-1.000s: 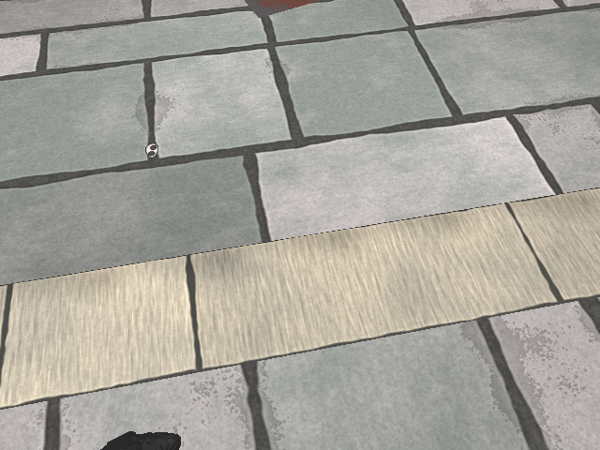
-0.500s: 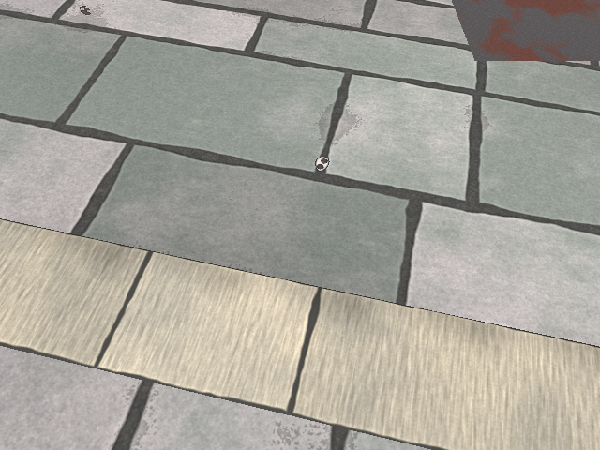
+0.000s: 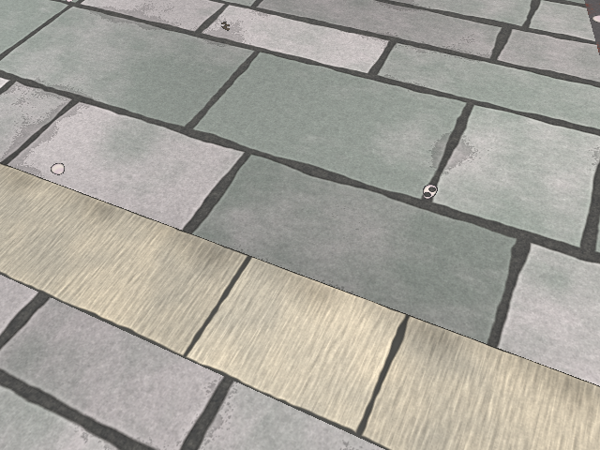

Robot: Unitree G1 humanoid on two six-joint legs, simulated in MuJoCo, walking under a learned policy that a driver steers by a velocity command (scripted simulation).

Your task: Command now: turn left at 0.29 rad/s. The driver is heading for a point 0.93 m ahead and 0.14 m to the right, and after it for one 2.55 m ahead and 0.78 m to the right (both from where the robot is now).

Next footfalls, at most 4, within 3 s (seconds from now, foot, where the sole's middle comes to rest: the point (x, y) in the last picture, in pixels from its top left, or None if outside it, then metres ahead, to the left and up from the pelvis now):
0.32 left None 0.00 0.10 -0.77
0.72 right None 0.33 -0.11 -0.77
1.26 left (293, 388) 0.62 0.07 -0.77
1.74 right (375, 409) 0.57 -0.11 -0.77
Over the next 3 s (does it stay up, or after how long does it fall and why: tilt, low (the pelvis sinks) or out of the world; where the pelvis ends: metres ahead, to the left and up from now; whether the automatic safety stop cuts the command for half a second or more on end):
stays up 0.62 -0.08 0.00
